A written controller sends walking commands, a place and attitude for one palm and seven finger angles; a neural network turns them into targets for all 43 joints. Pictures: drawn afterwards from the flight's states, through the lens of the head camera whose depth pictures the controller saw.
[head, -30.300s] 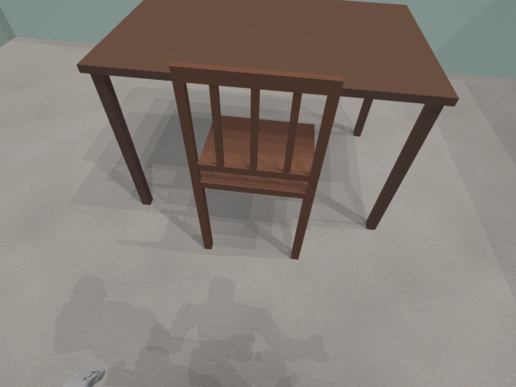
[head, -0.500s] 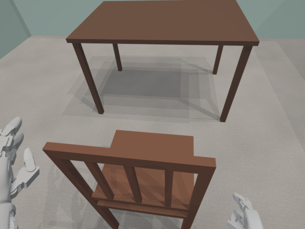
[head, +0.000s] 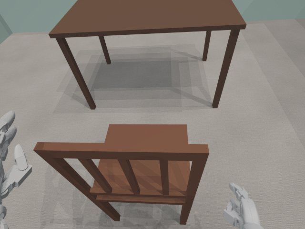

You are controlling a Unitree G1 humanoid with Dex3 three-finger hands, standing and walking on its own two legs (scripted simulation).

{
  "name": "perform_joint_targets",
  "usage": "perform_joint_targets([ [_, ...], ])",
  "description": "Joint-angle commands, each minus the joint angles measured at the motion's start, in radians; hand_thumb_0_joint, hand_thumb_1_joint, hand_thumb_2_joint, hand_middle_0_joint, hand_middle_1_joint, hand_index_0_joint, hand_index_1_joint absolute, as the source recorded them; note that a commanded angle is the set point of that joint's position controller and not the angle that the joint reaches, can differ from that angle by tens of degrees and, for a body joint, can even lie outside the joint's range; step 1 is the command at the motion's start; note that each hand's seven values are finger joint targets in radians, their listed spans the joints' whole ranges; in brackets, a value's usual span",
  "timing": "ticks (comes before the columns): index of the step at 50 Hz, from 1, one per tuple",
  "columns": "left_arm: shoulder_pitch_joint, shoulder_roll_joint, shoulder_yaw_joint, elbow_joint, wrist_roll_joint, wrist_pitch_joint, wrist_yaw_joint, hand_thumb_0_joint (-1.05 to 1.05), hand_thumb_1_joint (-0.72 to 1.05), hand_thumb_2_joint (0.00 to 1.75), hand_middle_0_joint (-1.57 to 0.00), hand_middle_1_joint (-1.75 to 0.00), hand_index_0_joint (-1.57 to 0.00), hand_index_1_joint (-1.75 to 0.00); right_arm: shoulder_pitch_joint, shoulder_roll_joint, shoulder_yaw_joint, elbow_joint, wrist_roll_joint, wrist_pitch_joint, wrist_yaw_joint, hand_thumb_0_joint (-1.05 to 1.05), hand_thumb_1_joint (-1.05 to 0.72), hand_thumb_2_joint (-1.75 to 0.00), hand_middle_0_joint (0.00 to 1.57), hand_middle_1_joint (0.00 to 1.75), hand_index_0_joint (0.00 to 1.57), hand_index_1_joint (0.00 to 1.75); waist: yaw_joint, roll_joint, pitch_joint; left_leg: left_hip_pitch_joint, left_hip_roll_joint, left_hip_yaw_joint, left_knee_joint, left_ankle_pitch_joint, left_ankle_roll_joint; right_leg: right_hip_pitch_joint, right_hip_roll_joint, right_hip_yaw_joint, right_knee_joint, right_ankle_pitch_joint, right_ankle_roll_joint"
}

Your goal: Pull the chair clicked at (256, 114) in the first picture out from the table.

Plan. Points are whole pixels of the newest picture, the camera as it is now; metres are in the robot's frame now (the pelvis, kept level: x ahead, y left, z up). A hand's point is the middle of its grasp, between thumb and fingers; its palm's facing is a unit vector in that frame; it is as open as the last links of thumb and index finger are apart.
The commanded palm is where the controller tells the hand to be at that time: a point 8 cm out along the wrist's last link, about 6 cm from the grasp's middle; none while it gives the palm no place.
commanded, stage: step back with the hand held close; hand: left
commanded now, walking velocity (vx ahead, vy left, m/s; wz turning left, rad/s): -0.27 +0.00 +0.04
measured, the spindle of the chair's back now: (130, 177) +0.28 +0.11 -0.09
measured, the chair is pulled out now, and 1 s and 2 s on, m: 0.70 0.70 0.70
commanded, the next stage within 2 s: stop stepping back and stand still in 1.72 s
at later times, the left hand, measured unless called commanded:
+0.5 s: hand (8, 199) +0.14 +0.25 +0.16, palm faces +0.47 -0.72 -0.51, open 7.4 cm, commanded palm +0.09 +0.29 +0.18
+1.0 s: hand (10, 195) +0.14 +0.24 +0.17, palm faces +0.47 -0.72 -0.51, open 7.4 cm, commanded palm +0.08 +0.29 +0.18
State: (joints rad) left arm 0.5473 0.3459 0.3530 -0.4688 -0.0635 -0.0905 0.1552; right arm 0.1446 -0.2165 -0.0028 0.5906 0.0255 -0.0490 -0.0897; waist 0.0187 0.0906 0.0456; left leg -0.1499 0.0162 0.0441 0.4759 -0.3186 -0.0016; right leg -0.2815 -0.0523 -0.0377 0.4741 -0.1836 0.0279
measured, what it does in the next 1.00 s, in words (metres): shifts its weight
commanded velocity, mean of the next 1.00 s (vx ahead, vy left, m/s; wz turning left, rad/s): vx -0.34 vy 0.00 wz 0.02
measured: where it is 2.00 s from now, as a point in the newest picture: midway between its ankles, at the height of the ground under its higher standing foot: outside the picture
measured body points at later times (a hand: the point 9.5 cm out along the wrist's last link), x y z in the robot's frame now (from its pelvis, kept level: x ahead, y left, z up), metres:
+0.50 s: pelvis -0.05 -0.01 -0.01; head -0.03 -0.04 +0.44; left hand +0.11 +0.29 +0.19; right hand +0.13 -0.25 -0.11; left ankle -0.04 +0.12 -0.74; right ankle +0.04 -0.14 -0.74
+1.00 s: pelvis -0.05 -0.02 -0.02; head -0.01 -0.03 +0.43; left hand +0.11 +0.28 +0.20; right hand +0.14 -0.24 -0.12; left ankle -0.04 +0.12 -0.74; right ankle +0.04 -0.14 -0.74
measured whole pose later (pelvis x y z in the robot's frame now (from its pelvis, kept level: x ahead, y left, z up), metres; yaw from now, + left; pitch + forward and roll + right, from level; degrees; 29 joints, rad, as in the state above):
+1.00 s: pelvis -0.05 -0.02 -0.02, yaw +2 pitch +3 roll +0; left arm 0.57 0.40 0.44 -0.57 -0.06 -0.19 0.19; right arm 0.16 -0.19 -0.02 0.63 0.01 -0.09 -0.09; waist 0.02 0.05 0.02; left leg -0.41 0.03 0.00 0.71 -0.37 -0.02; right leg -0.49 -0.05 -0.07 0.61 -0.17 -0.01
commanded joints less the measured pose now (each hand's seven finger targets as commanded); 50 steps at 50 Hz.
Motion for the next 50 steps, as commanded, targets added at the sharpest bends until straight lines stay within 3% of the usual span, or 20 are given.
perform_joint_targets([
  [1, 0.062, 0.210, 0.193, -0.221, -0.008, -0.066, 0.031, 0.00, 0.90, 0.90, -0.20, -0.30, -0.20, -0.30, -0.095, -0.089, -0.049, -0.162, 0.011, -0.030, -0.012, 0.00, -0.90, -0.90, 0.20, 0.30, 0.20, 0.30, 0.014, 0.006, -0.190, -0.030, 0.145, -0.103, -0.055, 0.433, 0.023, 0.103, -0.081, 0.029, 0.032, 0.268, -0.040],
  [5, 0.069, 0.220, 0.209, -0.194, -0.014, -0.066, 0.036, 0.00, 0.90, 0.90, -0.20, -0.30, -0.20, -0.30, -0.093, -0.093, -0.061, -0.153, 0.017, -0.027, -0.023, 0.00, -0.90, -0.90, 0.20, 0.30, 0.20, 0.30, 0.007, -0.052, -0.186, -0.068, 0.133, -0.108, -0.024, 0.356, 0.020, 0.075, -0.098, 0.054, 0.034, 0.286, -0.054],
  [8, 0.054, 0.201, 0.185, -0.167, -0.012, -0.065, 0.038, 0.00, 0.90, 0.90, -0.20, -0.30, -0.20, -0.30, -0.087, -0.093, -0.058, -0.148, 0.015, -0.030, -0.026, 0.00, -0.90, -0.90, 0.20, 0.30, 0.20, 0.30, 0.002, -0.090, -0.167, -0.093, 0.113, -0.098, 0.005, 0.205, 0.022, 0.019, -0.111, 0.085, 0.005, 0.215, -0.057],
  [14, 0.000, 0.227, 0.181, -0.189, 0.001, -0.069, 0.048, 0.00, 0.90, 0.90, -0.20, -0.30, -0.20, -0.30, -0.067, -0.100, -0.051, -0.138, 0.010, -0.041, -0.027, 0.00, -0.90, -0.90, 0.20, 0.30, 0.20, 0.30, -0.006, -0.177, -0.146, -0.132, 0.058, -0.080, 0.073, -0.078, 0.031, -0.089, -0.163, 0.162, -0.107, -0.078, -0.077],
  [16, -0.003, 0.239, 0.187, -0.225, 0.003, -0.075, 0.056, 0.00, 0.90, 0.90, -0.20, -0.30, -0.20, -0.30, -0.064, -0.105, -0.045, -0.138, 0.009, -0.047, -0.031, 0.00, -0.90, -0.90, 0.20, 0.30, 0.20, 0.30, -0.003, -0.097, -0.142, -0.149, 0.070, -0.097, 0.020, -0.106, 0.040, -0.087, -0.149, 0.145, -0.098, -0.149, -0.072],
  [20, -0.007, 0.278, 0.230, -0.269, 0.013, -0.091, 0.073, 0.00, 0.90, 0.90, -0.20, -0.30, -0.20, -0.30, -0.082, -0.115, -0.042, -0.148, 0.009, -0.059, -0.043, 0.00, -0.90, -0.90, 0.20, 0.30, 0.20, 0.30, 0.005, 0.029, -0.125, -0.250, 0.132, -0.159, -0.107, -0.148, 0.059, -0.031, -0.066, 0.064, -0.009, -0.164, -0.024],
  [21, -0.003, 0.249, 0.210, -0.267, 0.010, -0.094, 0.072, 0.00, 0.90, 0.90, -0.20, -0.30, -0.20, -0.30, -0.073, -0.109, -0.037, -0.153, 0.010, -0.063, -0.043, 0.00, -0.90, -0.90, 0.20, 0.30, 0.20, 0.30, 0.004, 0.050, -0.127, -0.283, 0.136, -0.156, -0.110, -0.166, 0.061, -0.003, -0.059, 0.054, 0.011, -0.153, -0.021],
  [24, 0.001, 0.235, 0.204, -0.225, 0.013, -0.097, 0.070, 0.00, 0.90, 0.90, -0.20, -0.30, -0.20, -0.30, -0.055, -0.115, -0.042, -0.154, 0.008, -0.071, -0.037, 0.00, -0.90, -0.90, 0.20, 0.30, 0.20, 0.30, 0.003, -0.001, -0.106, -0.322, 0.116, -0.133, -0.073, -0.211, 0.051, -0.007, -0.064, 0.083, -0.022, -0.164, -0.029],
  [28, -0.008, 0.220, 0.187, -0.158, 0.014, -0.096, 0.062, 0.00, 0.90, 0.90, -0.20, -0.30, -0.20, -0.30, -0.036, -0.117, -0.047, -0.140, 0.003, -0.075, -0.028, 0.00, -0.90, -0.90, 0.20, 0.30, 0.20, 0.30, -0.005, -0.095, -0.081, -0.293, 0.075, -0.098, 0.020, -0.220, 0.038, -0.091, -0.109, 0.144, -0.118, -0.244, -0.052],
  [30, -0.001, 0.233, 0.196, -0.153, 0.014, -0.097, 0.062, 0.00, 0.90, 0.90, -0.20, -0.30, -0.20, -0.30, -0.039, -0.124, -0.052, -0.133, 0.000, -0.075, -0.025, 0.00, -0.90, -0.90, 0.20, 0.30, 0.20, 0.30, -0.007, -0.094, -0.074, -0.276, 0.075, -0.105, 0.034, -0.191, 0.037, -0.113, -0.129, 0.161, -0.136, -0.220, -0.074],
  [33, -0.013, 0.230, 0.190, -0.213, 0.017, -0.109, 0.060, 0.00, 0.90, 0.90, -0.20, -0.30, -0.20, -0.30, -0.050, -0.117, -0.045, -0.141, -0.003, -0.074, -0.020, 0.00, -0.90, -0.90, 0.20, 0.30, 0.20, 0.30, -0.002, -0.093, -0.115, -0.268, 0.093, -0.125, -0.008, -0.144, 0.047, -0.077, -0.111, 0.115, -0.076, -0.141, -0.059],
  [35, 0.010, 0.262, 0.225, -0.247, 0.017, -0.115, 0.066, 0.00, 0.90, 0.90, -0.20, -0.30, -0.20, -0.30, -0.061, -0.125, -0.054, -0.140, -0.001, -0.076, -0.024, 0.00, -0.90, -0.90, 0.20, 0.30, 0.20, 0.30, 0.002, -0.032, -0.137, -0.284, 0.118, -0.151, -0.052, -0.111, 0.052, -0.036, -0.090, 0.091, -0.034, -0.093, -0.050],
  [38, 0.028, 0.243, 0.224, -0.319, 0.015, -0.134, 0.064, 0.00, 0.90, 0.90, -0.20, -0.30, -0.20, -0.30, -0.067, -0.114, -0.049, -0.147, -0.004, -0.084, -0.023, 0.00, -0.90, -0.90, 0.20, 0.30, 0.20, 0.30, 0.007, 0.060, -0.175, -0.323, 0.166, -0.186, -0.084, 0.010, 0.065, 0.033, -0.046, 0.032, 0.094, 0.034, -0.030],
  [40, 0.039, 0.265, 0.255, -0.317, 0.012, -0.139, 0.066, 0.00, 0.90, 0.90, -0.20, -0.30, -0.20, -0.30, -0.075, -0.107, -0.056, -0.138, -0.004, -0.090, -0.027, 0.00, -0.90, -0.90, 0.20, 0.30, 0.20, 0.30, 0.008, 0.087, -0.186, -0.329, 0.191, -0.199, -0.084, 0.104, 0.069, 0.050, -0.035, 0.021, 0.154, 0.085, -0.024],
  [41, 0.049, 0.239, 0.236, -0.334, 0.006, -0.143, 0.062, 0.00, 0.90, 0.90, -0.20, -0.30, -0.20, -0.30, -0.062, -0.101, -0.056, -0.137, -0.006, -0.095, -0.024, 0.00, -0.90, -0.90, 0.20, 0.30, 0.20, 0.30, 0.006, 0.095, -0.202, -0.318, 0.195, -0.192, -0.066, 0.144, 0.067, 0.052, -0.037, 0.021, 0.173, 0.083, -0.030],
  [43, 0.049, 0.231, 0.239, -0.319, -0.001, -0.149, 0.057, 0.00, 0.90, 0.90, -0.20, -0.30, -0.20, -0.30, -0.057, -0.099, -0.061, -0.128, -0.010, -0.100, -0.022, 0.00, -0.90, -0.90, 0.20, 0.30, 0.20, 0.30, 0.005, 0.070, -0.197, -0.309, 0.195, -0.174, -0.025, 0.183, 0.061, 0.030, -0.047, 0.031, 0.176, 0.086, -0.041],
  [45, 0.053, 0.240, 0.254, -0.281, -0.004, -0.146, 0.055, 0.00, 0.90, 0.90, -0.20, -0.30, -0.20, -0.30, -0.047, -0.099, -0.071, -0.112, -0.009, -0.099, -0.022, 0.00, -0.90, -0.90, 0.20, 0.30, 0.20, 0.30, 0.000, 0.011, -0.199, -0.299, 0.157, -0.146, 0.049, 0.134, 0.044, 0.019, -0.083, 0.077, 0.120, 0.179, -0.067],
  [46, 0.042, 0.214, 0.224, -0.281, -0.007, -0.146, 0.050, 0.00, 0.90, 0.90, -0.20, -0.30, -0.20, -0.30, -0.030, -0.094, -0.071, -0.110, -0.009, -0.097, -0.019, 0.00, -0.90, -0.90, 0.20, 0.30, 0.20, 0.30, -0.009, -0.044, -0.200, -0.277, 0.112, -0.116, 0.111, 0.061, 0.026, -0.012, -0.121, 0.126, 0.058, 0.215, -0.088],
  [48, 0.017, 0.231, 0.224, -0.249, -0.001, -0.142, 0.050, 0.00, 0.90, 0.90, -0.20, -0.30, -0.20, -0.30, -0.011, -0.091, -0.079, -0.095, -0.015, -0.090, -0.011, 0.00, -0.90, -0.90, 0.20, 0.30, 0.20, 0.30, -0.020, -0.187, -0.205, -0.249, 0.028, -0.074, 0.244, -0.118, 0.001, -0.070, -0.233, 0.250, -0.095, 0.153, -0.142],
  [50, 0.018, 0.259, 0.241, -0.219, 0.000, -0.127, 0.060, 0.00, 0.90, 0.90, -0.20, -0.30, -0.20, -0.30, -0.010, -0.086, -0.085, -0.082, -0.010, -0.075, -0.006, 0.00, -0.90, -0.90, 0.20, 0.30, 0.20, 0.30, -0.016, -0.263, -0.217, -0.203, 0.002, -0.058, 0.354, -0.152, -0.006, -0.104, -0.309, 0.288, -0.188, 0.018, -0.186],
])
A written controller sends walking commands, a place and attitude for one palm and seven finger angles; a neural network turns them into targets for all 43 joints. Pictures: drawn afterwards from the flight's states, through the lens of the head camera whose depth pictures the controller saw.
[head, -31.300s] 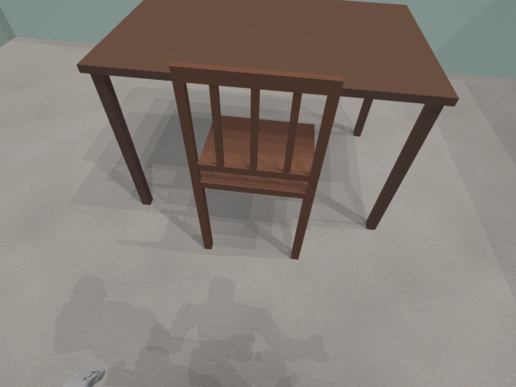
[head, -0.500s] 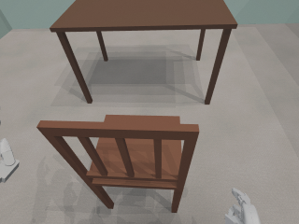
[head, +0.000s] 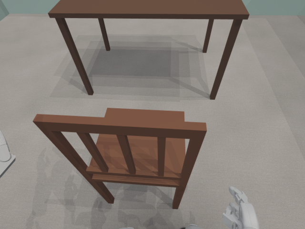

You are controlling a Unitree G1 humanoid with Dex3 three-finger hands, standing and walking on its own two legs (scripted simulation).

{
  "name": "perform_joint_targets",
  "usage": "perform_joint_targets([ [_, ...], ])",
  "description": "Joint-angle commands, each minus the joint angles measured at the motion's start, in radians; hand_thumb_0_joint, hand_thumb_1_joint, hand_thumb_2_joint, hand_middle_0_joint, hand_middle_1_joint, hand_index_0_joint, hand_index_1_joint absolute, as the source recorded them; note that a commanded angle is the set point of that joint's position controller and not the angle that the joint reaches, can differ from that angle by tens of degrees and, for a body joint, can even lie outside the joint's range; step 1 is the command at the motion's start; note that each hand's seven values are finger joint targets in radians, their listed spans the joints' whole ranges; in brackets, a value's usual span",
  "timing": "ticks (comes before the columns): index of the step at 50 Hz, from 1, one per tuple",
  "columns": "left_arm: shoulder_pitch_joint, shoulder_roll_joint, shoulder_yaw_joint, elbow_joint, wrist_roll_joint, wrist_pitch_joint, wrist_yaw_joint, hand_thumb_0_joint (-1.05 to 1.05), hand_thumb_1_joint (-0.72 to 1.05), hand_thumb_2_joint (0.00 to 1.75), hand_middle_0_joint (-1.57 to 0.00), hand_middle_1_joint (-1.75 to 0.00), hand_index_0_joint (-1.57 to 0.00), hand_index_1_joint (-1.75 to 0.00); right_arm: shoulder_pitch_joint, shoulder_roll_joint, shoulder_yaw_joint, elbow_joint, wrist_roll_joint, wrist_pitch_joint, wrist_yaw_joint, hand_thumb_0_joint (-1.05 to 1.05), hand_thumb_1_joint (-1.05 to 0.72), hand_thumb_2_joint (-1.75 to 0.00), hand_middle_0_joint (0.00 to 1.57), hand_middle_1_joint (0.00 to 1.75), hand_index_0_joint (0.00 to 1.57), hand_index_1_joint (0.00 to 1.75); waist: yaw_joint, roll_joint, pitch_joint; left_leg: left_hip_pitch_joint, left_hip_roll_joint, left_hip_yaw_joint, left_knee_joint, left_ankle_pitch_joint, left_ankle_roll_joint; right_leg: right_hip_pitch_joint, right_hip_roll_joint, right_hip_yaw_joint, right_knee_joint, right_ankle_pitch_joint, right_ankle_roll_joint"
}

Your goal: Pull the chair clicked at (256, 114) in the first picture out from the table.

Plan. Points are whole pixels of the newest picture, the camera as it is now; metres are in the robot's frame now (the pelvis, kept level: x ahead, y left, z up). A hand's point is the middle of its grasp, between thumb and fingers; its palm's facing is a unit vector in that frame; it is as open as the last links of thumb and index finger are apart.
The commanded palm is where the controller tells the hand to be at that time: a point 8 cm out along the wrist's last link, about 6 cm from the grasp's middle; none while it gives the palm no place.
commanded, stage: step back with the hand held close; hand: left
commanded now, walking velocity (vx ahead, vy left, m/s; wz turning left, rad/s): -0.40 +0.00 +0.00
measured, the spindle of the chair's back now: (127, 155) +0.34 +0.11 -0.08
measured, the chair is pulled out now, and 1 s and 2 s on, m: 0.70 0.70 0.70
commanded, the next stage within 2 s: stop stepping back and stand still in 0.72 s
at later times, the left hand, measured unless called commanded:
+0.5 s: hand (11, 187) +0.16 +0.23 +0.19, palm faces +0.35 -0.76 -0.55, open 7.4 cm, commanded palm +0.09 +0.28 +0.20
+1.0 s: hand out of the picture +0.03 +0.24 +0.16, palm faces +0.39 -0.76 -0.53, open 7.4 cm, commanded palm -0.03 +0.28 +0.20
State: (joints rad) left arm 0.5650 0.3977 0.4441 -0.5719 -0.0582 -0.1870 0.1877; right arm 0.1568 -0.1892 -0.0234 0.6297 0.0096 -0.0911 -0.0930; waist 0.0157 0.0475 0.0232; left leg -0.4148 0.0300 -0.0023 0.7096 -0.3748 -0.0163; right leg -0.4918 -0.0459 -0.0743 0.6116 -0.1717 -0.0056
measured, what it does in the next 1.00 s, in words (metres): walks backwards: right foot, then left foot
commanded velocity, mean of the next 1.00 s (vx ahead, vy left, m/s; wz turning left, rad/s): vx -0.28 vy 0.01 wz -0.01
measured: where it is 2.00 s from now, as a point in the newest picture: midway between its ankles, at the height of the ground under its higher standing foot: outside the picture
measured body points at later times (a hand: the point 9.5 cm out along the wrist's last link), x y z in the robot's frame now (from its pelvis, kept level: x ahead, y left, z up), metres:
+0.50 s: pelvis -0.05 -0.02 +0.02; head +0.00 -0.03 +0.46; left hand +0.13 +0.27 +0.22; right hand +0.12 -0.25 -0.09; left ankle -0.09 +0.12 -0.66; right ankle -0.01 -0.13 -0.72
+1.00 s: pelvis -0.17 -0.02 +0.01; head -0.16 -0.03 +0.46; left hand +0.00 +0.28 +0.19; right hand -0.02 -0.26 -0.09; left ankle -0.21 +0.10 -0.69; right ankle -0.08 -0.14 -0.72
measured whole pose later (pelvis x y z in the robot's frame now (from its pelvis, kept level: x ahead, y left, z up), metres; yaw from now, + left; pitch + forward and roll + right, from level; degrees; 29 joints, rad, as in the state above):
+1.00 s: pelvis -0.17 -0.02 +0.01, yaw +0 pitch +0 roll +1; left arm 0.63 0.43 0.43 -0.46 -0.06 -0.16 0.14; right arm 0.22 -0.19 -0.01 0.66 0.03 -0.08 -0.08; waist -0.03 0.01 -0.01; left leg -0.34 0.01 0.04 0.86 -0.47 -0.01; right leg -0.41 -0.04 -0.04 0.58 -0.18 -0.02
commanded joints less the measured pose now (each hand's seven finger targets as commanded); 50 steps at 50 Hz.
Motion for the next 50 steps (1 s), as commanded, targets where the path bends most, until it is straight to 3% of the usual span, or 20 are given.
perform_joint_targets([
  [1, 0.016, 0.188, 0.132, -0.122, -0.003, -0.026, 0.026, 0.00, 0.90, 0.90, -0.20, -0.30, -0.20, -0.30, -0.035, -0.101, -0.057, -0.129, 0.008, -0.027, 0.001, 0.00, -0.90, -0.90, 0.20, 0.30, 0.20, 0.30, -0.008, -0.230, -0.209, 0.066, -0.002, -0.026, 0.112, -0.108, 0.016, 0.141, -0.317, 0.284, -0.316, -0.004, -0.151],
  [3, 0.016, 0.202, 0.152, -0.157, 0.006, -0.032, 0.026, 0.00, 0.90, 0.90, -0.20, -0.30, -0.20, -0.30, -0.064, -0.104, -0.040, -0.143, 0.013, -0.018, -0.001, 0.00, -0.90, -0.90, 0.20, 0.30, 0.20, 0.30, -0.016, -0.184, -0.185, 0.092, 0.031, -0.060, -0.118, -0.026, 0.041, 0.136, -0.243, 0.181, -0.214, 0.018, -0.097],
  [6, 0.080, 0.187, 0.164, -0.188, 0.002, -0.055, 0.028, 0.00, 0.90, 0.90, -0.20, -0.30, -0.20, -0.30, -0.106, -0.107, -0.041, -0.157, 0.004, -0.024, -0.019, 0.00, -0.90, -0.90, 0.20, 0.30, 0.20, 0.30, -0.015, 0.192, -0.168, 0.103, 0.293, -0.311, -0.374, 0.397, 0.155, 0.039, 0.008, 0.046, 0.229, -0.201, 0.033],
  [8, 0.029, 0.188, 0.158, -0.234, -0.001, -0.067, 0.023, 0.00, 0.90, 0.90, -0.20, -0.30, -0.20, -0.30, -0.086, -0.104, -0.047, -0.141, -0.018, -0.050, -0.011, 0.00, -0.90, -0.90, 0.20, 0.30, 0.20, 0.30, -0.022, 0.234, -0.156, 0.013, 0.328, -0.261, -0.367, 0.477, 0.183, 0.026, 0.024, 0.121, 0.471, -0.350, 0.024],
  [11, -0.036, 0.150, 0.095, -0.304, -0.001, -0.078, 0.006, 0.00, 0.90, 0.90, -0.20, -0.30, -0.20, -0.30, -0.032, -0.111, -0.064, -0.115, -0.013, -0.089, 0.009, 0.00, -0.90, -0.90, 0.20, 0.30, 0.20, 0.30, -0.013, 0.216, -0.159, 0.286, 0.244, -0.121, -0.214, 0.908, 0.129, -0.027, 0.009, 0.085, 0.219, -0.246, 0.011],
  [16, 0.050, 0.171, 0.124, -0.180, -0.014, -0.075, -0.020, 0.00, 0.90, 0.90, -0.20, -0.30, -0.20, -0.30, -0.044, -0.110, -0.036, -0.116, -0.008, -0.115, 0.021, 0.00, -0.90, -0.90, 0.20, 0.30, 0.20, 0.30, 0.005, 0.107, -0.126, 0.153, 0.174, -0.118, -0.110, 0.407, 0.050, 0.244, -0.038, 0.021, -0.285, 0.182, -0.022],
  [19, 0.028, 0.209, 0.144, -0.138, -0.016, -0.085, -0.022, 0.00, 0.90, 0.90, -0.20, -0.30, -0.20, -0.30, -0.030, -0.111, -0.070, -0.111, 0.003, -0.094, 0.019, 0.00, -0.90, -0.90, 0.20, 0.30, 0.20, 0.30, 0.001, -0.304, -0.190, -0.052, -0.032, -0.026, 0.300, -0.149, -0.013, 0.287, -0.356, 0.356, -0.301, 0.494, -0.215],
  [20, 0.066, 0.218, 0.156, -0.105, -0.016, -0.075, -0.020, 0.00, 0.90, 0.90, -0.20, -0.30, -0.20, -0.30, -0.043, -0.118, -0.085, -0.116, 0.011, -0.086, 0.021, 0.00, -0.90, -0.90, 0.20, 0.30, 0.20, 0.30, 0.007, -0.288, -0.219, -0.064, -0.028, -0.076, 0.453, -0.180, -0.012, 0.309, -0.378, 0.354, -0.286, 0.533, -0.242],
  [23, 0.106, 0.185, 0.162, -0.104, -0.009, -0.064, -0.016, 0.00, 0.90, 0.90, -0.20, -0.30, -0.20, -0.30, -0.102, -0.053, -0.028, -0.150, 0.020, -0.043, 0.014, 0.00, -0.90, -0.90, 0.20, 0.30, 0.20, 0.30, -0.007, -0.173, -0.198, -0.055, 0.042, -0.111, 0.281, -0.165, -0.011, 0.299, -0.293, 0.199, -0.167, 0.563, -0.177],
  [27, 0.114, 0.226, 0.178, -0.218, -0.015, -0.086, -0.001, 0.00, 0.90, 0.90, -0.20, -0.30, -0.20, -0.30, -0.074, -0.083, -0.024, -0.153, 0.016, -0.026, -0.013, 0.00, -0.90, -0.90, 0.20, 0.30, 0.20, 0.30, -0.020, -0.121, -0.210, 0.129, 0.003, 0.039, -0.283, 0.100, 0.003, 0.291, -0.177, 0.128, -0.089, 0.383, -0.063],
  [28, 0.095, 0.216, 0.160, -0.242, -0.020, -0.099, 0.000, 0.00, 0.90, 0.90, -0.20, -0.30, -0.20, -0.30, -0.067, -0.087, -0.034, -0.139, 0.015, -0.038, -0.019, 0.00, -0.90, -0.90, 0.20, 0.30, 0.20, 0.30, -0.012, -0.072, -0.205, 0.191, 0.043, 0.018, -0.339, 0.220, 0.022, 0.260, -0.144, 0.099, -0.048, 0.302, -0.035],
  [30, 0.080, 0.233, 0.178, -0.287, -0.019, -0.112, 0.012, 0.00, 0.90, 0.90, -0.20, -0.30, -0.20, -0.30, -0.067, -0.124, -0.071, -0.131, 0.007, -0.073, -0.019, 0.00, -0.90, -0.90, 0.20, 0.30, 0.20, 0.30, -0.016, 0.198, -0.183, 0.282, 0.316, -0.241, -0.350, 0.597, 0.144, 0.013, -0.002, 0.052, 0.184, -0.210, 0.037],
  [34, 0.025, 0.206, 0.172, -0.285, -0.014, -0.113, -0.005, 0.00, 0.90, 0.90, -0.20, -0.30, -0.20, -0.30, -0.044, -0.112, -0.073, -0.087, -0.015, -0.121, 0.009, 0.00, -0.90, -0.90, 0.20, 0.30, 0.20, 0.30, -0.014, 0.300, -0.133, 0.209, 0.293, -0.117, -0.263, 0.816, 0.160, 0.023, 0.013, 0.110, 0.276, -0.293, 0.026],
  [36, -0.030, 0.204, 0.155, -0.295, -0.009, -0.118, -0.007, 0.00, 0.90, 0.90, -0.20, -0.30, -0.20, -0.30, -0.024, -0.122, -0.077, -0.086, -0.007, -0.144, 0.018, 0.00, -0.90, -0.90, 0.20, 0.30, 0.20, 0.30, -0.013, 0.261, -0.128, 0.226, 0.261, -0.089, -0.196, 0.723, 0.107, 0.096, -0.013, 0.087, 0.063, -0.157, 0.002],
  [39, 0.007, 0.200, 0.149, -0.179, -0.005, -0.093, -0.025, 0.00, 0.90, 0.90, -0.20, -0.30, -0.20, -0.30, -0.033, -0.114, -0.062, -0.098, 0.005, -0.148, 0.024, 0.00, -0.90, -0.90, 0.20, 0.30, 0.20, 0.30, -0.008, 0.021, -0.105, 0.063, 0.131, -0.050, 0.005, 0.118, 0.038, 0.282, -0.070, 0.061, -0.239, 0.176, -0.008],
  [40, 0.011, 0.229, 0.169, -0.129, 0.004, -0.086, -0.029, 0.00, 0.90, 0.90, -0.20, -0.30, -0.20, -0.30, -0.039, -0.097, -0.064, -0.094, 0.002, -0.144, 0.024, 0.00, -0.90, -0.90, 0.20, 0.30, 0.20, 0.30, -0.019, -0.142, -0.070, -0.013, 0.022, 0.006, 0.154, -0.093, 0.006, 0.247, -0.164, 0.159, -0.296, 0.200, -0.052],
  [41, -0.011, 0.245, 0.179, -0.095, -0.003, -0.080, -0.029, 0.00, 0.90, 0.90, -0.20, -0.30, -0.20, -0.30, -0.075, -0.090, -0.067, -0.110, 0.006, -0.137, 0.018, 0.00, -0.90, -0.90, 0.20, 0.30, 0.20, 0.30, -0.001, -0.290, -0.069, -0.085, -0.052, 0.017, 0.414, -0.202, -0.019, 0.166, -0.319, 0.404, -0.372, 0.159, -0.147],
  [42, 0.036, 0.198, 0.137, -0.042, -0.022, -0.059, -0.034, 0.00, 0.90, 0.90, -0.20, -0.30, -0.20, -0.30, -0.002, -0.112, -0.090, -0.084, 0.021, -0.110, 0.024, 0.00, -0.90, -0.90, 0.20, 0.30, 0.20, 0.30, -0.015, -0.321, -0.134, -0.014, -0.017, -0.076, 0.543, -0.136, -0.026, 0.131, -0.344, 0.411, -0.397, -0.061, -0.154],
  [46, 0.072, 0.207, 0.144, 0.014, -0.022, -0.010, -0.032, 0.00, 0.90, 0.90, -0.20, -0.30, -0.20, -0.30, -0.061, -0.103, -0.035, -0.149, 0.041, -0.026, 0.018, 0.00, -0.90, -0.90, 0.20, 0.30, 0.20, 0.30, -0.034, -0.217, -0.143, 0.093, 0.025, -0.016, 0.267, -0.068, -0.003, 0.056, -0.221, 0.243, -0.308, -0.358, -0.098],
  [50, -0.029, 0.245, 0.108, -0.143, 0.011, -0.020, 0.006, 0.00, 0.90, 0.90, -0.20, -0.30, -0.20, -0.30, -0.034, -0.129, -0.019, -0.142, 0.010, -0.057, -0.022, 0.00, -0.90, -0.90, 0.20, 0.30, 0.20, 0.30, -0.036, -0.157, -0.106, 0.227, -0.016, 0.070, -0.168, -0.094, 0.050, 0.061, -0.164, 0.221, -0.311, -0.512, -0.046],
])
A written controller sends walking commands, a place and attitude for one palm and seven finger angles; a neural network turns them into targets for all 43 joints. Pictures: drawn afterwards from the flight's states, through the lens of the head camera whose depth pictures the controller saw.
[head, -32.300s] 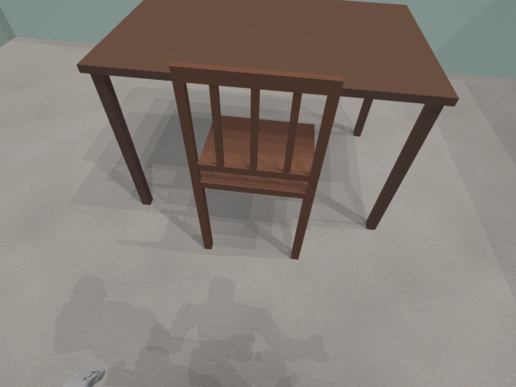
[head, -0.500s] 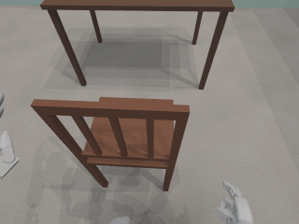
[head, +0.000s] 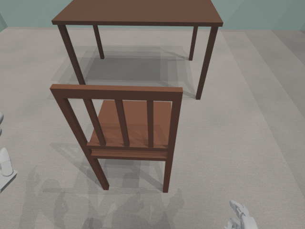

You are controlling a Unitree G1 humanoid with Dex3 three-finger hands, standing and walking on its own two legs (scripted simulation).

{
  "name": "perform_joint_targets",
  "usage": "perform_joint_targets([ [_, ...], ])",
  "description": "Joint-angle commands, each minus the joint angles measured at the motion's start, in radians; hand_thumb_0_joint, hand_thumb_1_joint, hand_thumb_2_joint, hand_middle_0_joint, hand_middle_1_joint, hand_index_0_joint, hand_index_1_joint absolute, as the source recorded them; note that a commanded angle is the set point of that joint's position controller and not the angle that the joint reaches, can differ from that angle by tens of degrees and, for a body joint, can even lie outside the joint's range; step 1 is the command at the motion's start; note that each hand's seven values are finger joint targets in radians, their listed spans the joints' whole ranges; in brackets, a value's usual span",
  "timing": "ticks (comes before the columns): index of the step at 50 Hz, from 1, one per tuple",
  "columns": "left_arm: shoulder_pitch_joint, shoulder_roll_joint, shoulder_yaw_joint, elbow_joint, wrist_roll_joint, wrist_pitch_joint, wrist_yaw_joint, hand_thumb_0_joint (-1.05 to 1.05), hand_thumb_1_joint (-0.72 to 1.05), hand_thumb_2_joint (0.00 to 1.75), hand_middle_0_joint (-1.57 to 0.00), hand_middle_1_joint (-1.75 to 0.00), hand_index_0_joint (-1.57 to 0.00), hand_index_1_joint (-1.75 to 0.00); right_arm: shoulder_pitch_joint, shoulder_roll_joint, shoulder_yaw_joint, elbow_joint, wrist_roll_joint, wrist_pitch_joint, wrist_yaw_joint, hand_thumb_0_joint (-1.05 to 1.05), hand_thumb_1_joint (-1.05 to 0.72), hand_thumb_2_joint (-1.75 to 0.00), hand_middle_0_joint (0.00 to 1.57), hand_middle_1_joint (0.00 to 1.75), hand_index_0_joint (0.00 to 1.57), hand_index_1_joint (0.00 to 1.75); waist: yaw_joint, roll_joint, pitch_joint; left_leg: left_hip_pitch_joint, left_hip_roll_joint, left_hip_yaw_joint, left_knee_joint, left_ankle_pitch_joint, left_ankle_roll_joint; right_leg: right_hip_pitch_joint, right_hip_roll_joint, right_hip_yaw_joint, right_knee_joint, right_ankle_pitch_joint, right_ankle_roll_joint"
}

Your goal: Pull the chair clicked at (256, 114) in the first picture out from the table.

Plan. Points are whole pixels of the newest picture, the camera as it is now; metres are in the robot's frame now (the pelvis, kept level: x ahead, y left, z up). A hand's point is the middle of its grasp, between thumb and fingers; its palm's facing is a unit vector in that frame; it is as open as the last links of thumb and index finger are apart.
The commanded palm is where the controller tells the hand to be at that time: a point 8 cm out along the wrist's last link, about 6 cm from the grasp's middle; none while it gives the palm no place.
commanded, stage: stop stepping back and stand still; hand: left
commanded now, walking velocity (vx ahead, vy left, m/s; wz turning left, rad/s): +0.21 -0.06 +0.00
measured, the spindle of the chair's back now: (123, 124) +0.51 +0.14 -0.08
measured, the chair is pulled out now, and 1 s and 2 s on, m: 0.70 0.70 0.70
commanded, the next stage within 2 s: let the arm hang, fingers relaxed in 0.80 s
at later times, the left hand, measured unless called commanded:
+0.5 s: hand out of the picture +0.13 +0.29 +0.15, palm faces +0.40 -0.81 -0.43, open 7.4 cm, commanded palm +0.09 +0.32 +0.19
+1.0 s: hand (17, 212) +0.15 +0.30 +0.05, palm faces +0.23 -0.86 -0.45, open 7.4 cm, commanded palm none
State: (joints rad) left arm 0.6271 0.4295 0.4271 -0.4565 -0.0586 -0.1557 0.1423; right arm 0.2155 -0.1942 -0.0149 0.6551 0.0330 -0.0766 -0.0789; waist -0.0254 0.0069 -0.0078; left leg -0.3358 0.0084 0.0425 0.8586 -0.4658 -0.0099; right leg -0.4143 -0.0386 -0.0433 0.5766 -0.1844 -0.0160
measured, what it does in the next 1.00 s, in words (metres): steps on the spot: left foot, then right foot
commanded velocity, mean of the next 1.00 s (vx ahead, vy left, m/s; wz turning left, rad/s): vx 0.08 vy -0.04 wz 0.00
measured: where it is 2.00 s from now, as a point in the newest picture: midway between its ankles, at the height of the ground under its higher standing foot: outside the picture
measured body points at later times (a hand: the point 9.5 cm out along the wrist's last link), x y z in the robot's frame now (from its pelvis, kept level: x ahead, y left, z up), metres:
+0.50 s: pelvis -0.06 +0.03 -0.01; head -0.10 +0.04 +0.44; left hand +0.10 +0.33 +0.17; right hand +0.07 -0.21 -0.09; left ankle -0.06 +0.11 -0.73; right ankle -0.04 -0.09 -0.71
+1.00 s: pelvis -0.07 +0.05 +0.01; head -0.06 +0.04 +0.46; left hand +0.14 +0.34 +0.07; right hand +0.06 -0.22 -0.10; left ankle -0.07 +0.12 -0.73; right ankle -0.07 -0.10 -0.69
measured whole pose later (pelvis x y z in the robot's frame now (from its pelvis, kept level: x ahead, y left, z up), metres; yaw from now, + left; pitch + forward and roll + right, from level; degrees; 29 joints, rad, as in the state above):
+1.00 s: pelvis -0.07 +0.05 +0.01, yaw +2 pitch +2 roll -2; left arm 0.37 0.33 0.22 -0.02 0.03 -0.05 0.06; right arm 0.23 -0.26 -0.04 0.73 -0.03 -0.07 -0.02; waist -0.04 0.07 -0.03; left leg -0.30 -0.05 -0.03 0.58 -0.30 0.08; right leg -0.39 0.01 0.01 0.80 -0.43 0.01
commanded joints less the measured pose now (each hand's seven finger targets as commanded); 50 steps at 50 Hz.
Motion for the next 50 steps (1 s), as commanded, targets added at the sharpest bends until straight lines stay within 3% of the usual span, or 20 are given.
perform_joint_targets([
  [1, -0.118, 0.208, 0.109, -0.322, 0.021, -0.058, 0.054, 0.00, 0.90, 0.90, -0.20, -0.30, -0.20, -0.30, -0.066, -0.133, -0.028, -0.164, -0.025, -0.085, -0.036, 0.00, -0.90, -0.90, 0.20, 0.30, 0.20, 0.30, 0.002, -0.033, -0.084, 0.162, 0.016, 0.015, -0.429, 0.017, 0.060, 0.028, -0.147, 0.173, -0.220, -0.445, -0.022],
  [4, -0.135, 0.203, 0.099, -0.371, 0.038, -0.070, 0.067, 0.00, 0.90, 0.90, -0.20, -0.30, -0.20, -0.30, -0.038, -0.147, -0.046, -0.172, -0.026, -0.130, -0.029, 0.00, -0.90, -0.90, 0.20, 0.30, 0.20, 0.30, 0.008, 0.348, -0.051, 0.153, 0.232, -0.199, -0.628, 0.236, 0.156, -0.025, 0.061, 0.005, 0.326, -0.287, 0.042],
  [6, -0.175, 0.190, 0.104, -0.303, 0.047, -0.068, 0.059, 0.00, 0.90, 0.90, -0.20, -0.30, -0.20, -0.30, -0.098, -0.116, -0.042, -0.147, -0.032, -0.120, -0.007, 0.00, -0.90, -0.90, 0.20, 0.30, 0.20, 0.30, -0.004, 0.418, 0.043, -0.141, 0.256, -0.257, -0.657, 0.097, 0.193, 0.026, 0.034, 0.078, 0.580, -0.243, 0.045],
  [8, -0.224, 0.185, 0.106, -0.243, 0.048, -0.083, 0.038, 0.00, 0.90, 0.90, -0.20, -0.30, -0.20, -0.30, -0.059, -0.128, -0.050, -0.134, -0.006, -0.109, 0.024, 0.00, -0.90, -0.90, 0.20, 0.30, 0.20, 0.30, 0.019, 0.228, 0.071, -0.094, 0.228, -0.134, -0.492, 0.377, 0.162, 0.038, 0.013, 0.086, 0.434, -0.221, 0.032],
  [12, -0.205, 0.175, 0.096, -0.100, 0.037, -0.065, 0.009, 0.00, 0.90, 0.90, -0.20, -0.30, -0.20, -0.30, -0.025, -0.163, -0.042, -0.147, 0.012, -0.085, 0.019, 0.00, -0.90, -0.90, 0.20, 0.30, 0.20, 0.30, 0.006, 0.062, 0.068, -0.063, 0.182, -0.137, -0.290, 0.172, 0.094, 0.202, 0.023, -0.031, -0.101, -0.013, 0.013],
  [14, -0.212, 0.172, 0.096, -0.064, 0.030, -0.064, -0.004, 0.00, 0.90, 0.90, -0.20, -0.30, -0.20, -0.30, -0.042, -0.153, -0.038, -0.153, 0.011, -0.064, 0.023, 0.00, -0.90, -0.90, 0.20, 0.30, 0.20, 0.30, -0.007, -0.030, 0.048, -0.100, 0.084, -0.084, -0.169, -0.051, 0.073, 0.195, -0.039, 0.088, -0.185, -0.051, -0.031],
  [18, -0.160, 0.152, 0.078, -0.156, -0.007, -0.048, -0.001, 0.00, 0.90, 0.90, -0.20, -0.30, -0.20, -0.30, -0.031, -0.154, -0.065, -0.177, 0.020, -0.032, 0.034, 0.00, -0.90, -0.90, 0.20, 0.30, 0.20, 0.30, 0.003, -0.253, -0.058, 0.074, 0.017, -0.072, -0.038, 0.064, 0.039, 0.063, -0.200, 0.299, -0.254, -0.107, -0.152],
  [21, -0.099, 0.193, 0.121, -0.293, 0.007, -0.061, 0.015, 0.00, 0.90, 0.90, -0.20, -0.30, -0.20, -0.30, -0.056, -0.145, -0.033, -0.188, -0.003, -0.024, 0.016, 0.00, -0.90, -0.90, 0.20, 0.30, 0.20, 0.30, -0.007, 0.161, -0.017, 0.158, 0.092, -0.166, -0.434, 0.015, 0.080, -0.069, -0.042, 0.095, 0.057, -0.281, -0.060],
  [22, -0.122, 0.195, 0.123, -0.352, 0.020, -0.071, 0.024, 0.00, 0.90, 0.90, -0.20, -0.30, -0.20, -0.30, -0.072, -0.148, -0.027, -0.197, -0.016, -0.032, 0.016, 0.00, -0.90, -0.90, 0.20, 0.30, 0.20, 0.30, 0.007, 0.364, -0.007, 0.170, 0.198, -0.332, -0.558, 0.063, 0.118, -0.122, 0.069, -0.007, 0.263, -0.282, -0.011],
  [23, -0.169, 0.226, 0.130, -0.387, 0.030, -0.079, 0.030, 0.00, 0.90, 0.90, -0.20, -0.30, -0.20, -0.30, -0.103, -0.120, -0.021, -0.191, -0.031, -0.041, 0.014, 0.00, -0.90, -0.90, 0.20, 0.30, 0.20, 0.30, -0.003, 0.401, 0.021, 0.095, 0.261, -0.427, -0.607, 0.095, 0.141, -0.122, 0.068, 0.033, 0.411, -0.325, 0.000],
  [27, -0.235, 0.214, 0.119, -0.278, 0.034, -0.070, 0.031, 0.00, 0.90, 0.90, -0.20, -0.30, -0.20, -0.30, -0.073, -0.126, -0.017, -0.153, -0.013, -0.073, 0.023, 0.00, -0.90, -0.90, 0.20, 0.30, 0.20, 0.30, 0.017, 0.150, 0.054, 0.010, 0.247, -0.278, -0.504, 0.344, 0.156, 0.013, 0.022, 0.042, 0.229, -0.260, 0.014],
  [31, -0.155, 0.166, 0.096, -0.106, 0.028, -0.047, 0.014, 0.00, 0.90, 0.90, -0.20, -0.30, -0.20, -0.30, -0.055, -0.143, -0.019, -0.156, 0.003, -0.066, 0.026, 0.00, -0.90, -0.90, 0.20, 0.30, 0.20, 0.30, 0.014, 0.114, 0.027, -0.091, 0.151, -0.136, -0.373, 0.059, 0.091, 0.277, 0.031, -0.011, -0.111, -0.057, 0.008],
  [34, -0.143, 0.174, 0.109, -0.069, 0.015, -0.051, 0.004, 0.00, 0.90, 0.90, -0.20, -0.30, -0.20, -0.30, -0.076, -0.137, -0.030, -0.170, 0.001, -0.049, 0.031, 0.00, -0.90, -0.90, 0.20, 0.30, 0.20, 0.30, 0.000, -0.030, 0.009, -0.097, 0.047, -0.089, -0.203, -0.054, 0.057, 0.206, -0.088, 0.169, -0.219, -0.140, -0.058],
  [36, -0.096, 0.151, 0.078, -0.092, 0.001, -0.039, -0.003, 0.00, 0.90, 0.90, -0.20, -0.30, -0.20, -0.30, -0.050, -0.141, -0.056, -0.165, 0.011, -0.039, 0.029, 0.00, -0.90, -0.90, 0.20, 0.30, 0.20, 0.30, 0.005, -0.217, 0.019, -0.004, 0.002, -0.066, -0.045, 0.000, 0.036, 0.033, -0.184, 0.326, -0.359, -0.420, -0.110],
  [39, -0.099, 0.187, 0.103, -0.250, 0.003, -0.055, 0.011, 0.00, 0.90, 0.90, -0.20, -0.30, -0.20, -0.30, -0.067, -0.125, -0.036, -0.170, 0.000, -0.046, 0.022, 0.00, -0.90, -0.90, 0.20, 0.30, 0.20, 0.30, -0.009, -0.092, -0.009, 0.112, 0.036, -0.083, -0.223, 0.103, 0.048, 0.004, -0.187, 0.251, -0.283, -0.327, -0.109],
  [43, -0.113, 0.219, 0.134, -0.388, 0.023, -0.085, 0.041, 0.00, 0.90, 0.90, -0.20, -0.30, -0.20, -0.30, -0.094, -0.129, -0.022, -0.187, -0.021, -0.082, -0.002, 0.00, -0.90, -0.90, 0.20, 0.30, 0.20, 0.30, 0.025, 0.331, -0.004, 0.078, 0.174, -0.306, -0.616, 0.144, 0.087, 0.084, 0.024, 0.041, 0.040, -0.174, 0.002],
  [44, -0.127, 0.224, 0.138, -0.392, 0.027, -0.084, 0.045, 0.00, 0.90, 0.90, -0.20, -0.30, -0.20, -0.30, -0.104, -0.114, -0.020, -0.186, -0.026, -0.090, -0.005, 0.00, -0.90, -0.90, 0.20, 0.30, 0.20, 0.30, 0.030, 0.348, 0.012, 0.051, 0.193, -0.323, -0.633, 0.195, 0.087, 0.102, 0.024, 0.045, 0.067, -0.177, 0.009],
  [45, -0.191, -0.091, -0.343, 0.518, 0.115, 0.047, -0.077, 0.00, 0.90, 0.90, -0.20, -0.30, -0.20, -0.30, -0.083, -0.272, -0.101, 0.086, -0.054, -0.160, 0.076, 0.00, -0.90, -0.90, 0.20, 0.30, 0.20, 0.30, -0.091, 0.254, 0.106, 0.055, 0.204, -0.388, -0.475, 0.505, 0.144, -0.119, 0.028, 0.032, 0.266, -0.122, 0.016],
  [46, -0.210, -0.108, -0.266, 0.553, 0.113, 0.146, -0.112, 0.00, 0.90, 0.90, -0.20, -0.30, -0.20, -0.30, 0.037, -0.213, -0.085, 0.067, -0.062, -0.037, 0.075, 0.00, -0.90, -0.90, 0.20, 0.30, 0.20, 0.30, -0.049, 0.150, 0.061, 0.074, 0.238, -0.363, -0.451, 0.722, 0.158, -0.129, 0.006, 0.075, 0.298, -0.268, 0.021],
  [50, -0.275, -0.160, -0.340, 0.694, 0.095, 0.151, -0.126, 0.00, 0.90, 0.90, -0.20, -0.30, -0.20, -0.30, 0.061, -0.181, -0.056, 0.004, -0.076, 0.018, 0.065, 0.00, -0.90, -0.90, 0.20, 0.30, 0.20, 0.30, -0.014, -0.098, -0.132, 0.279, 0.183, -0.284, -0.279, 0.993, 0.157, -0.028, 0.047, 0.043, 0.073, -0.186, 0.027],
])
